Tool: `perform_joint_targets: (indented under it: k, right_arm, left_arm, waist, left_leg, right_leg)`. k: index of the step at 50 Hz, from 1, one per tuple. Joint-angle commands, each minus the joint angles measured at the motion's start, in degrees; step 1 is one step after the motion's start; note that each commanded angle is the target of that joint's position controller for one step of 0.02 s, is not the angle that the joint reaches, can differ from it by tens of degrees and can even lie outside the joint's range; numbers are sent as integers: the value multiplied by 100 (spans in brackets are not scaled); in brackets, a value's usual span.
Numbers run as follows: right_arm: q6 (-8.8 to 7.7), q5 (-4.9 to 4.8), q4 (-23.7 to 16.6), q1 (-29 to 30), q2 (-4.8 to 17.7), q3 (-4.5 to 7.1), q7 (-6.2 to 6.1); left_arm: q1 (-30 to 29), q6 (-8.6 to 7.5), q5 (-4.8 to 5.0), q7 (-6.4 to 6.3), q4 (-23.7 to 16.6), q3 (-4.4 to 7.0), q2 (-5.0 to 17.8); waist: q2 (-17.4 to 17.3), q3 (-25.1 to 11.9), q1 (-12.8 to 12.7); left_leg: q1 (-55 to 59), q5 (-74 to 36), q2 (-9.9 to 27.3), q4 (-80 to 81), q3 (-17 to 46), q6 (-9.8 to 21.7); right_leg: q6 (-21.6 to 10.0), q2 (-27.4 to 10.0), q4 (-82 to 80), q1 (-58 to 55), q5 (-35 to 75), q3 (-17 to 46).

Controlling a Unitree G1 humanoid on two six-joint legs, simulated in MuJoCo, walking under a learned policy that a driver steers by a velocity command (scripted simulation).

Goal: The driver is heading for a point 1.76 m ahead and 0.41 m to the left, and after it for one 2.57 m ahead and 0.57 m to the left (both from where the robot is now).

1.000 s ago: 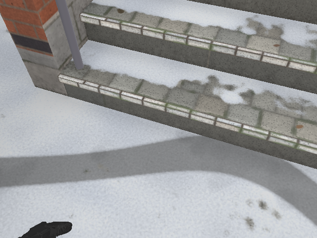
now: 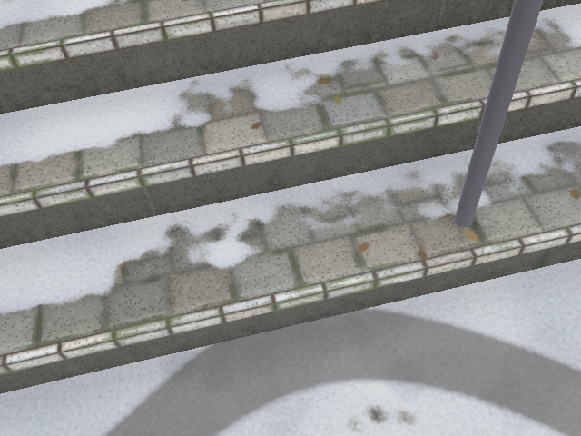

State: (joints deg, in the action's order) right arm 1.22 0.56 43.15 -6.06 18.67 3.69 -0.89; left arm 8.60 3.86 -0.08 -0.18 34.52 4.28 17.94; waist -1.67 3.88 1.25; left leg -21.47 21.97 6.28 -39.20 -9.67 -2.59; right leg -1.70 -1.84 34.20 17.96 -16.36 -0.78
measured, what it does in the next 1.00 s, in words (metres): steps on the spot: left foot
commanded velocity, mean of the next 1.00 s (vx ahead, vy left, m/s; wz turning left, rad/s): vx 0.00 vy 0.00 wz -0.09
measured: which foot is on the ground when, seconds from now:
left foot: up 0.00-0.34, down 0.36-1.00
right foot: down 0.00-1.00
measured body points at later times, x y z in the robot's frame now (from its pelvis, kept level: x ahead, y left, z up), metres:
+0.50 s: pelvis +0.01 -0.02 +0.01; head +0.02 -0.01 +0.46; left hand +0.17 +0.22 -0.11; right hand +0.12 -0.29 -0.11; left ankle +0.01 +0.13 -0.73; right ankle +0.01 -0.11 -0.73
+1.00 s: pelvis +0.01 -0.01 +0.01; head +0.02 -0.01 +0.46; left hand +0.13 +0.24 -0.12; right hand +0.08 -0.28 -0.13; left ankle +0.01 +0.13 -0.73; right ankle +0.01 -0.11 -0.73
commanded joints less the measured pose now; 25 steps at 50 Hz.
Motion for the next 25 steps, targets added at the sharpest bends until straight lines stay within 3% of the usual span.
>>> perform_joint_targets:
  k: [1, 2, 4, 7, 10, 13, 16, 17, 18, 19, 20, 21, 22, 25]
  right_arm:
    - [-51, -50, -521, 407, 604, 176, -37]
    - [-31, -92, -395, 221, 546, 187, -55]
    - [-15, 3, -216, 35, 567, 220, -91]
    - [-18, -72, -125, -152, 396, 182, -65]
    - [-4, -47, -154, 69, 216, 79, -49]
    - [-6, -62, -146, 97, 278, 60, -36]
    - [-63, -43, 1, -168, 200, 20, -18]
    - [-95, 27, 56, -270, 248, 5, -6]
    - [-118, 85, 71, -376, 468, 25, -20]
    - [-117, 39, 97, -347, 811, 101, -33]
    - [-128, -46, 182, -238, 613, 98, 11]
    - [-155, -30, 159, -148, 354, 31, 42]
    - [-182, 21, 197, -97, 273, -2, 38]
    - [-253, 30, 318, -158, 260, -38, 21]
  left_arm:
    - [437, -267, -224, -79, -295, 284, 1176]
    - [113, -351, -148, -73, -281, 241, 1015]
    - [-217, -392, -40, -103, -266, 104, 686]
    - [-255, -428, -106, -131, -198, -24, 416]
    - [-191, -417, -94, -131, -62, -18, 466]
    - [-80, -389, -96, -80, 118, -5, 537]
    - [-202, -385, -22, -40, 281, -85, 360]
    - [-98, -408, -10, -32, 367, -109, 297]
    - [50, -457, -83, -20, 422, -139, 217]
    - [286, -509, -146, 30, 463, -103, 283]
    - [111, -511, -143, 22, 482, -109, 252]
    - [-190, -489, -129, 8, 487, -96, 333]
    - [-299, -451, -98, -20, 477, -94, 261]
    - [-247, -341, -99, -50, 566, -89, 193]
  waist:
    - [1293, -856, -391]
    - [1119, -802, -202]
    - [1005, -844, -59]
    - [950, -986, 29]
    - [955, -829, -128]
    - [967, -675, -256]
    - [796, -599, -50]
    - [628, -649, 5]
    - [342, -827, -75]
    - [-235, -857, -349]
    - [-506, -854, -255]
    - [-344, -733, -105]
    - [-312, -726, -104]
    - [-160, -615, -98]
  left_leg:
    - [-1585, 1174, -322, -2464, 945, -110]
    - [-1572, 705, -266, -2443, 1039, -59]
    - [-1381, 40, -269, -2519, 1033, -126]
    - [-905, -419, -286, -2133, 1085, -213]
    - [-473, -366, -242, -897, 1098, -220]
    - [-25, 15, -285, -142, 1031, -175]
    - [682, -813, -352, 1289, 960, -46]
    - [1161, -1657, -279, 1774, 1078, 35]
    - [1637, -2649, 60, 1706, 1431, 146]
    - [1730, -2960, 235, 1335, 1429, 321]
    - [1210, -1995, 76, 1324, 1340, 435]
    - [983, -1640, -34, 1440, 1295, 379]
    - [892, -1583, -54, 1493, 1267, 295]
    - [919, -1594, -121, 1475, 1191, 192]
  right_leg:
    - [-1637, -1809, -1608, -1066, 2327, 2174]
    - [-1288, -1446, -1560, -1023, 2056, 1739]
    - [-1004, -1172, -1496, -961, 2350, 1363]
    - [-1012, -1000, -1496, -954, 2608, 1084]
    - [-1016, -970, -1517, -972, 2080, 1144]
    - [-1151, -1047, -1501, -849, 1674, 1400]
    - [-987, -895, -1313, -679, 1545, 1460]
    - [-778, -771, -1268, -532, 1490, 1406]
    - [-521, -544, -1132, -374, 1215, 1263]
    - [-338, -178, -1062, -228, 870, 936]
    - [-172, 48, -1059, -559, 747, 624]
    - [-125, 58, -923, -700, 741, 596]
    - [-159, 33, -879, -752, 866, 592]
    - [-248, 0, -946, -720, 1036, 651]
Velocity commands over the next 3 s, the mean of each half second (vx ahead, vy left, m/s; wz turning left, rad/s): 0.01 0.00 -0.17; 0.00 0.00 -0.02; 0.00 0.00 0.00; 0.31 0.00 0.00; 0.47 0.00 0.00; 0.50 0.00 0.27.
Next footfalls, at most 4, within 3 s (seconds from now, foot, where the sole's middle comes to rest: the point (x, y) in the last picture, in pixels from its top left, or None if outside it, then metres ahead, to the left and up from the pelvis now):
0.36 left None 0.05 0.13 -0.77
2.16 right None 0.42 -0.14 -0.77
2.62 left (301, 378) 0.58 0.05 -0.77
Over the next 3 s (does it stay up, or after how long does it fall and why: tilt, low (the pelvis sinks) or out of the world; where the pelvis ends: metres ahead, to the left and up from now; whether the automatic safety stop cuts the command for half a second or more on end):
stays up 0.61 -0.04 0.02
